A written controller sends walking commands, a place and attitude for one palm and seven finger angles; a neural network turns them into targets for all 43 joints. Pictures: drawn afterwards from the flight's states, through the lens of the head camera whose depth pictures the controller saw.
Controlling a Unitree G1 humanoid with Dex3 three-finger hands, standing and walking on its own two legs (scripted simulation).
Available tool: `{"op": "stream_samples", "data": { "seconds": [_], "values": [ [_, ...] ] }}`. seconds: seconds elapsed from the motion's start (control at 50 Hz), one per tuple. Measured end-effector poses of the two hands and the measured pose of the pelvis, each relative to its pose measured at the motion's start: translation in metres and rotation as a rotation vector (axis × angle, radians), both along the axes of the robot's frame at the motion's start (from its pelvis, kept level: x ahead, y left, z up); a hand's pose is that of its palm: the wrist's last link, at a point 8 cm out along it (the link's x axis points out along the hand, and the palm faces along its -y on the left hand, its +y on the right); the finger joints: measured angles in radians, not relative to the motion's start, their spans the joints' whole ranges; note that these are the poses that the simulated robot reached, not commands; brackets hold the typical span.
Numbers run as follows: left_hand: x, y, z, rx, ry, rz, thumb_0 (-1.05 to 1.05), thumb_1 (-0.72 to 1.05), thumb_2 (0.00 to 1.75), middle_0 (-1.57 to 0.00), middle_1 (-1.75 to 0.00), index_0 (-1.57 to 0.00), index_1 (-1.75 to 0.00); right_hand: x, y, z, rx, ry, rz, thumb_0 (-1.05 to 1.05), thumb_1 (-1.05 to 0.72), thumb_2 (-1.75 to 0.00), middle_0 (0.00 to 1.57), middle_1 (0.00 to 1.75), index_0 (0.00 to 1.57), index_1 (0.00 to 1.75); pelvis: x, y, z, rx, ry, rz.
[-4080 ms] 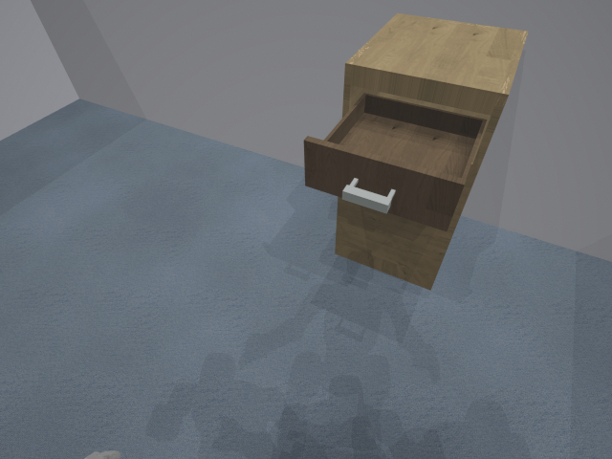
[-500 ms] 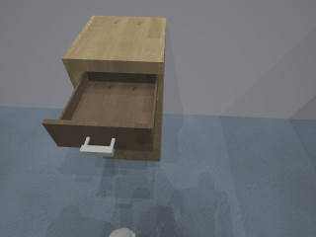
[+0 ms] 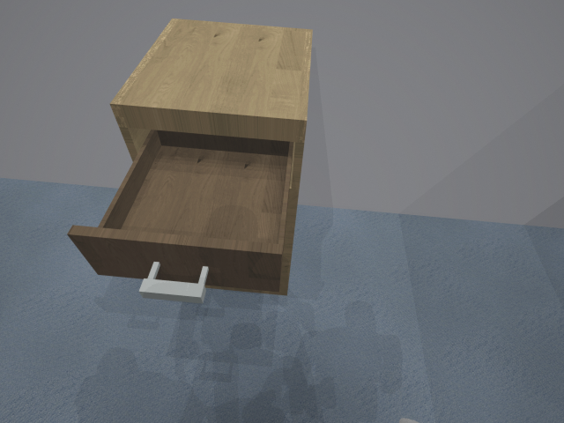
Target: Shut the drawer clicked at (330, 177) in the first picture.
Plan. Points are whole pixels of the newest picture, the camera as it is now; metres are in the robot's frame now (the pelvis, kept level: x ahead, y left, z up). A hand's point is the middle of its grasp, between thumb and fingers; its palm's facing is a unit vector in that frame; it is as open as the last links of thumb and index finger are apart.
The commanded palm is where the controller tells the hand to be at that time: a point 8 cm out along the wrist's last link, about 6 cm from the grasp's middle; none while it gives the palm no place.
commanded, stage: come to a stop and stand still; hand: left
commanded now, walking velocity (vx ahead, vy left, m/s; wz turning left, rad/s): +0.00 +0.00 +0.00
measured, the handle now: (176, 280) +0.35 +0.22 -0.08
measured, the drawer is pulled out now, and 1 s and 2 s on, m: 0.29 0.29 0.29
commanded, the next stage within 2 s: look again from close up in 0.56 s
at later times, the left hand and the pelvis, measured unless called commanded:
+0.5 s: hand out of the picture -0.01 +0.10 -0.17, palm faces +0.08 -0.98 -0.20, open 7.2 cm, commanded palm none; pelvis -0.02 -0.07 +0.00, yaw +1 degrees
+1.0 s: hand out of the picture -0.02 +0.15 -0.17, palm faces +0.07 -0.98 -0.20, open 7.3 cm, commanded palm none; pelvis -0.01 -0.02 +0.00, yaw +1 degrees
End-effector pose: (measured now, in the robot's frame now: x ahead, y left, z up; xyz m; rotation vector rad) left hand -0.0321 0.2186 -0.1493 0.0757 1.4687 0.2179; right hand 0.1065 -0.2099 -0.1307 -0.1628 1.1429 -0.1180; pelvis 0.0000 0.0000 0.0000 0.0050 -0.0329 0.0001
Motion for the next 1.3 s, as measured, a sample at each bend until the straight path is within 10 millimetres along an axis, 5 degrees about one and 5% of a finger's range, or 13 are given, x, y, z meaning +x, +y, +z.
{"op": "stream_samples", "data": {
  "seconds": [0.14,0.24,0.4,0.52,0.66,0.78,1.04,1.3],
  "values": [
    [0.022,-0.019,0.008,0.079,-0.124,-0.044,0.00,0.91,0.90,-0.20,-0.30,-0.20,-0.30,-0.051,-0.051,-0.023,0.022,0.090,-0.051,-0.01,-0.92,-0.90,0.21,0.30,0.20,0.30,-0.013,-0.034,-0.008,0.017,-0.003,0.011],
    [0.028,-0.041,0.016,0.064,-0.142,-0.064,0.00,0.91,0.90,-0.20,-0.30,-0.20,-0.30,-0.099,-0.071,-0.021,0.026,0.184,-0.084,-0.01,-0.92,-0.90,0.20,0.30,0.20,0.30,-0.014,-0.052,0.001,0.012,-0.001,0.009],
    [0.030,-0.060,0.011,0.041,-0.136,-0.056,0.01,0.94,0.90,-0.20,-0.30,-0.20,-0.30,-0.175,-0.073,-0.017,0.028,0.371,-0.096,0.00,-0.91,-0.90,0.20,0.30,0.19,0.30,-0.019,-0.070,0.002,-0.004,-0.003,0.023],
    [0.015,-0.070,0.010,0.024,-0.096,-0.042,0.01,0.93,0.90,-0.20,-0.30,-0.20,-0.30,-0.202,-0.066,-0.014,0.051,0.443,-0.109,0.00,-0.91,-0.90,0.20,0.30,0.19,0.30,-0.020,-0.074,0.004,-0.009,-0.005,0.023],
    [-0.002,-0.081,0.006,-0.015,-0.051,-0.022,0.01,0.92,0.90,-0.20,-0.30,-0.20,-0.30,-0.195,-0.055,-0.013,0.058,0.419,-0.112,0.00,-0.91,-0.90,0.20,0.30,0.20,0.30,-0.017,-0.071,0.004,-0.012,-0.003,0.022],
    [-0.010,-0.074,0.002,-0.027,-0.055,-0.061,0.01,0.91,0.89,-0.20,-0.30,-0.21,-0.30,-0.157,-0.046,-0.019,0.058,0.288,-0.097,0.00,-0.91,-0.90,0.20,0.30,0.19,0.30,-0.020,-0.052,-0.001,-0.039,0.016,0.017],
    [0.009,-0.019,0.010,0.029,-0.102,-0.057,0.00,0.91,0.90,-0.20,-0.30,-0.20,-0.30,-0.117,-0.027,-0.015,0.023,0.210,-0.018,0.02,-0.94,-0.90,0.20,0.30,0.20,0.30,-0.010,-0.022,0.002,-0.004,0.021,0.019],
    [0.018,-0.022,0.009,0.010,-0.056,-0.070,0.00,0.91,0.90,-0.20,-0.30,-0.20,-0.30,-0.103,-0.028,-0.013,0.012,0.232,-0.013,0.00,-0.92,-0.90,0.20,0.30,0.20,0.30,0.003,-0.020,0.003,0.000,0.020,0.010]
  ]
}}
